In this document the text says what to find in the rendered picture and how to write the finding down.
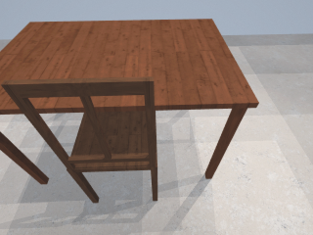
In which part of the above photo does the chair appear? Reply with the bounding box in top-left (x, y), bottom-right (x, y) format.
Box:
top-left (1, 76), bottom-right (158, 204)

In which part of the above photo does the table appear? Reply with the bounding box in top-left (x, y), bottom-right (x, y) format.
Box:
top-left (0, 19), bottom-right (259, 185)

